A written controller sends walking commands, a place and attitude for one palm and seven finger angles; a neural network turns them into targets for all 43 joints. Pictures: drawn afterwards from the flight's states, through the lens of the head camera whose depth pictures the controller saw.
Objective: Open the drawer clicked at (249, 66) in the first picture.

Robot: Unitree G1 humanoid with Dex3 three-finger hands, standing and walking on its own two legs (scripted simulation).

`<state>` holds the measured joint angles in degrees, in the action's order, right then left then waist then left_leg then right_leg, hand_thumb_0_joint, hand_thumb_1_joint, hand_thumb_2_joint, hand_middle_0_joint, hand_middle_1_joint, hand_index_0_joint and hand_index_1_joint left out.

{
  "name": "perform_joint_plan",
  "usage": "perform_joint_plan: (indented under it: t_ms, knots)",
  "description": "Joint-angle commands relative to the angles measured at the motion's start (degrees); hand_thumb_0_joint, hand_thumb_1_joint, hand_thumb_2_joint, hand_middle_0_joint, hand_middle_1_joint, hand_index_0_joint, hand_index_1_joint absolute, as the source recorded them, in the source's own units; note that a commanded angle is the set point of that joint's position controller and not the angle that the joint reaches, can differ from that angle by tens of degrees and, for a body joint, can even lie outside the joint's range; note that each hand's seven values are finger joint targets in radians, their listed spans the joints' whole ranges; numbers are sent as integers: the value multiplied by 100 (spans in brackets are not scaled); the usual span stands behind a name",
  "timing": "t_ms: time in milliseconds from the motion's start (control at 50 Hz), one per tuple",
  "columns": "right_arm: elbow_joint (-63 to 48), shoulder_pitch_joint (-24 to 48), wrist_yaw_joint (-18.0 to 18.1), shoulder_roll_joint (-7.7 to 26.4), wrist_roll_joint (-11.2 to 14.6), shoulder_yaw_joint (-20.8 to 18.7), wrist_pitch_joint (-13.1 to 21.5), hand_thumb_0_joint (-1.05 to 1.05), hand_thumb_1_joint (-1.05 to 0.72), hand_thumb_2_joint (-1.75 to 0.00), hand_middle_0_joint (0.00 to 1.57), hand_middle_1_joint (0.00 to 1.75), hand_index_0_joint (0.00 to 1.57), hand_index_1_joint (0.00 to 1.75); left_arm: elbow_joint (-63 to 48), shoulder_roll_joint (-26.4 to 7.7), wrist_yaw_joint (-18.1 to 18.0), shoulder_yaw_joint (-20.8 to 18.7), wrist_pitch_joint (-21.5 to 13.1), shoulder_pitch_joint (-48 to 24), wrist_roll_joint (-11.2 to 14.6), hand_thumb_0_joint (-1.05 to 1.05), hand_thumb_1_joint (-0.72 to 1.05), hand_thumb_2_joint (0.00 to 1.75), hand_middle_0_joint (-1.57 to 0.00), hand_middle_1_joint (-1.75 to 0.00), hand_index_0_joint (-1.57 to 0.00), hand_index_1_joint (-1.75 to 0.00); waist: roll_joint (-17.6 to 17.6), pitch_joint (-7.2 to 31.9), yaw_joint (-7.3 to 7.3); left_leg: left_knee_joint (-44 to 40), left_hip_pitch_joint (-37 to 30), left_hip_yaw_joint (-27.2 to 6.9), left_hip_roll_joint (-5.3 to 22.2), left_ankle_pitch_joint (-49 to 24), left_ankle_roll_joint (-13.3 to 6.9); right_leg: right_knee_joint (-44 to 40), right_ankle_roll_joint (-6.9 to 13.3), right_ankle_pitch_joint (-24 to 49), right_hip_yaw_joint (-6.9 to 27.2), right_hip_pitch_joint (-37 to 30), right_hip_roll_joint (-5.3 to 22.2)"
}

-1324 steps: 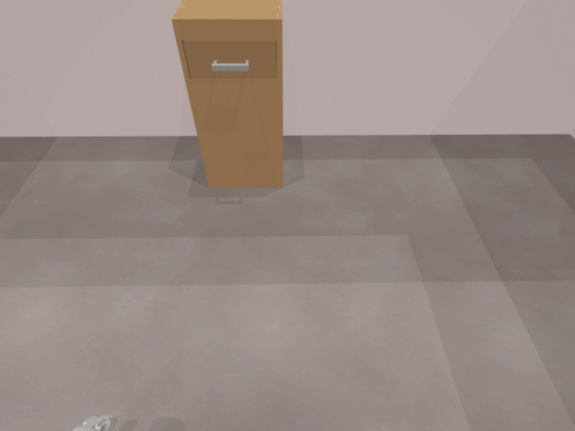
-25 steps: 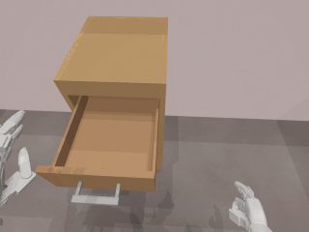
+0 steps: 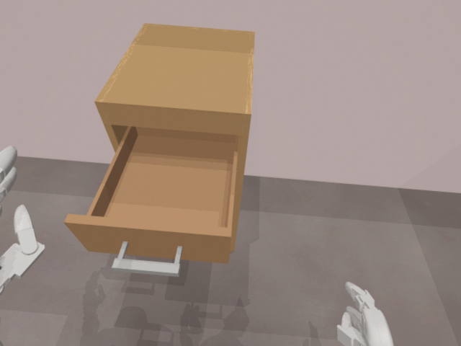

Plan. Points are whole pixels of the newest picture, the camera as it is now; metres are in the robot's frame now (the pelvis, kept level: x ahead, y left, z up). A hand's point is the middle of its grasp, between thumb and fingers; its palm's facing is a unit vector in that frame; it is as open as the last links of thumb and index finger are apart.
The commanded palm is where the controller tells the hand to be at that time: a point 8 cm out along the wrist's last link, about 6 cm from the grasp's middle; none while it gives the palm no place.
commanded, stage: step back with the hand held close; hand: left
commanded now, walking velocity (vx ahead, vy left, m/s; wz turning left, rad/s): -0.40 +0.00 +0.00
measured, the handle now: (149, 258) +0.30 +0.19 -0.10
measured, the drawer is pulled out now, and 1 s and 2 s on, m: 0.29 0.29 0.29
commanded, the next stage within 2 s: stop stepping back and stand still in 0.50 s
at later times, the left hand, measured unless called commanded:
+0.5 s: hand (9, 322) +0.12 +0.23 +0.17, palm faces +0.32 -0.84 -0.44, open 7.4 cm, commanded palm +0.06 +0.27 +0.18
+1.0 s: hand out of the picture +0.02 +0.19 +0.16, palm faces +0.29 -0.82 -0.49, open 7.4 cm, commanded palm -0.04 +0.24 +0.18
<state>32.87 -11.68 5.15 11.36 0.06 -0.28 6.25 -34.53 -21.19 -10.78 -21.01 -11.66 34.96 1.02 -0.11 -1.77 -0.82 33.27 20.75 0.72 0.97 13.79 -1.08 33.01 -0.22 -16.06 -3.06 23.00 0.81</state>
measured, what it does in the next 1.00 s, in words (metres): walks backwards: right foot, then left foot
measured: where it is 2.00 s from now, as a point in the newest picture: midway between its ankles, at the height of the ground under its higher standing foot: outside the picture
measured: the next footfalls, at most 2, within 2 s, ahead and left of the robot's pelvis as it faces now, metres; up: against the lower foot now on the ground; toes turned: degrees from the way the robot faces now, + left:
right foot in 0.64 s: -0.15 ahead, -0.16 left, +0.00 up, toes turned -5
left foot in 0.88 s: -0.14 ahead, +0.09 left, +0.00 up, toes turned +2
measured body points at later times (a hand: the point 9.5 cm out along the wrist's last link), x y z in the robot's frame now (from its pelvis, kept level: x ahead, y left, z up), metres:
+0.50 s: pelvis -0.08 -0.01 +0.01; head -0.03 +0.02 +0.45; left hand +0.10 +0.27 +0.19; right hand +0.10 -0.22 -0.07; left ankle +0.00 +0.11 -0.73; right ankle -0.12 -0.13 -0.69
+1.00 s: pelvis -0.18 -0.03 +0.01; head -0.15 -0.03 +0.46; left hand +0.00 +0.24 +0.19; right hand -0.05 -0.31 -0.07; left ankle -0.18 +0.09 -0.73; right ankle -0.19 -0.15 -0.73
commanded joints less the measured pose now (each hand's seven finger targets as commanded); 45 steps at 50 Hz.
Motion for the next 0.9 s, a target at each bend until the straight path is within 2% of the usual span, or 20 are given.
perform_joint_plan:
  t_ms: [0, 80, 100, 180, 200, 240, 260, 300, 340, 400, 560, 600, 620, 640, 660, 700, 720, 820, 860, 880]
  knots:
    - [-1015, 616, 2, 734, -10, -307, 441, 0, -90, -90, 20, 30, 20, 30, -1289, -996, -130, -845, -434, 277, 1, 0, 90, 90, -20, -30, -20, -30, 827, 604, 77, -1382, 1335, -1069, 1152, 377, -410, 381, 12, 311, 389, -1590, 28]
    - [-789, 465, -29, 721, -78, -274, 484, 0, -90, -90, 20, 30, 20, 30, -1284, -838, -30, -770, -560, 455, 143, 0, 90, 90, -20, -30, -20, -30, 627, 871, -13, -829, 601, -875, 784, -955, -179, -282, 125, 1759, 626, -1373, 241]
    - [-761, 479, -43, 719, -46, -341, 490, 0, -90, -90, 20, 30, 20, 30, -1385, -856, -21, -721, -535, 346, 145, 0, 90, 90, -20, -30, -20, -30, 142, 1202, -9, -452, 196, -686, 667, -1252, -52, -396, 213, 2101, 828, -1293, 357]
    - [-653, 539, -153, 615, 74, -421, 362, 0, -90, -90, 20, 30, 20, 30, -1353, -1069, 39, -833, -544, 347, 235, 0, 90, 90, -20, -30, -20, -30, -767, 1146, -6, 1091, -365, -151, -129, 617, 154, -1653, 799, 769, 1818, -87, 1614]
    - [-613, 623, -141, 587, 53, -412, 314, 0, -90, -90, 20, 30, 20, 30, -1253, -1120, 8, -934, -491, 352, 210, 0, 90, 90, -20, -30, -20, -30, -798, 1055, 17, 1333, -511, -198, -169, 690, 150, -1738, 897, 805, 1852, 204, 1645]
    - [-617, 676, -110, 498, 3, -282, 237, 0, -90, -90, 20, 30, 20, 30, -1355, -990, 21, -819, -446, 273, 177, 0, 90, 90, -20, -30, -20, -30, -771, 752, -50, 163, -460, -345, 11, 522, 87, -1367, 660, 991, 1237, 3, 1278]
    - [-634, 727, -65, 572, 11, -288, 234, 0, -90, -90, 20, 30, 20, 30, -1393, -1025, 30, -836, -441, 260, 161, 0, 90, 90, -20, -30, -20, -30, -274, 615, -38, -834, -342, -549, 273, -43, -10, -945, 367, 773, 915, -111, 802]
    - [-731, 824, -41, 695, 10, -368, 308, 0, -90, -90, 20, 30, 20, 30, -1522, -1141, 38, -885, -529, 236, 47, 0, 90, 90, -20, -30, -20, -30, 1350, 826, 27, -1761, 355, -1526, 1528, -1141, -420, 802, -49, -28, 243, -753, -69]
    - [-686, 549, -5, 570, -232, -358, 492, 0, -90, -90, 20, 30, 20, 30, -1788, -986, -29, -795, -567, 241, 95, 0, 90, 90, -20, -30, -20, -30, 1504, 961, -49, -1938, 570, -1913, 1923, -1458, -769, 2526, -5, -1525, 558, -464, -309]
    - [-461, 467, -111, 651, -99, -428, 592, 0, -90, -90, 20, 30, 20, 30, -1667, -738, 6, -592, -480, 543, 192, 0, 90, 90, -20, -30, -20, -30, 1083, 1382, 81, -1014, -1497, -983, 1619, -4036, -694, 1817, -69, -1218, 403, 291, -179]
    - [-556, 810, -232, 767, -26, -214, 568, 0, -90, -90, 20, 30, 20, 30, -1521, -1081, 257, -818, -410, 257, 397, 0, 90, 90, -20, -30, -20, -30, 1083, 1004, 149, -1470, -423, -977, 1271, -689, -408, -786, -11, -244, 62, -1270, -141]
    - [-682, 810, -264, 751, 21, -246, 438, 0, -90, -90, 20, 30, 20, 30, -1513, -1408, 329, -1139, -487, 543, 373, 0, 90, 90, -20, -30, -20, -30, 656, 989, 139, -931, -236, -338, 656, 556, -51, -1666, 114, 346, 90, -1468, 162]
    - [-711, 679, -285, 649, 65, -247, 333, 0, -90, -90, 20, 30, 20, 30, -1456, -1384, 328, -1134, -516, 632, 403, 0, 90, 90, -20, -30, -20, -30, -113, 936, 53, 108, -336, 180, 198, 968, 192, -2030, 389, 336, 581, -1025, 808]
    - [-744, 485, -268, 648, 213, -378, 271, 0, -90, -90, 20, 30, 20, 30, -1201, -1242, 329, -944, -407, 704, 378, 0, 90, 90, -20, -30, -20, -30, -1424, 928, 0, 1883, -360, 156, -338, 850, 340, -2295, 897, -254, 1845, -101, 1754]
    - [-722, 603, -240, 635, 230, -385, 200, 0, -90, -90, 20, 30, 20, 30, -1107, -1129, 242, -966, -289, 676, 378, 0, 90, 90, -20, -30, -20, -30, -1425, 702, 22, 2812, 198, -168, -281, 946, 253, -2041, 1090, 968, 1783, -147, 1995]
    - [-740, 628, -211, 454, 183, -219, 71, 0, -90, -90, 20, 30, 20, 30, -1226, -1025, 160, -931, -258, 506, 298, 0, 90, 90, -20, -30, -20, -30, -712, 910, -147, 2826, 485, -379, -57, 1083, 199, -1486, 1026, 1899, 1040, -733, 1846]
    - [-808, 716, -144, 391, 171, -194, 76, 0, -90, -90, 20, 30, 20, 30, -1118, -983, 120, -940, -261, 566, 259, 0, 90, 90, -20, -30, -20, -30, -777, 703, -149, 2139, 388, -318, 36, 1051, 156, -1435, 859, 2045, 850, -883, 1656]
    - [-653, 582, -52, 638, 125, -232, 440, 0, -90, -90, 20, 30, 20, 30, -952, -887, 17, -647, -362, 415, 88, 0, 90, 90, -20, -30, -20, -30, -490, 378, -39, -1413, -691, 185, 94, -123, -111, -1088, 317, 1600, 728, -1491, 1115]
    - [-727, 530, -74, 873, 132, -379, 561, 0, -90, -90, 20, 30, 20, 30, -1322, -1016, 65, -657, -460, 355, 125, 0, 90, 90, -20, -30, -20, -30, 165, 621, 56, -1366, -981, -165, 612, -1705, -231, -661, 37, 2041, 506, -1862, 721]
    - [-762, 451, -118, 944, 192, -439, 563, 0, -90, -90, 20, 30, 20, 30, -1274, -1052, 139, -657, -452, 501, 138, 0, 90, 90, -20, -30, -20, -30, 44, 720, 79, -1209, -1120, -124, 679, -1959, -175, -656, 31, 1962, 541, -1869, 660]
